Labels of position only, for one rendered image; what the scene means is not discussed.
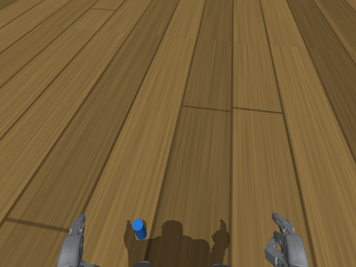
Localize right robot hand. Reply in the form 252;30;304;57
264;212;309;267

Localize can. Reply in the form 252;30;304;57
132;219;147;240

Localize left robot hand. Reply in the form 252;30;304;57
56;214;100;267

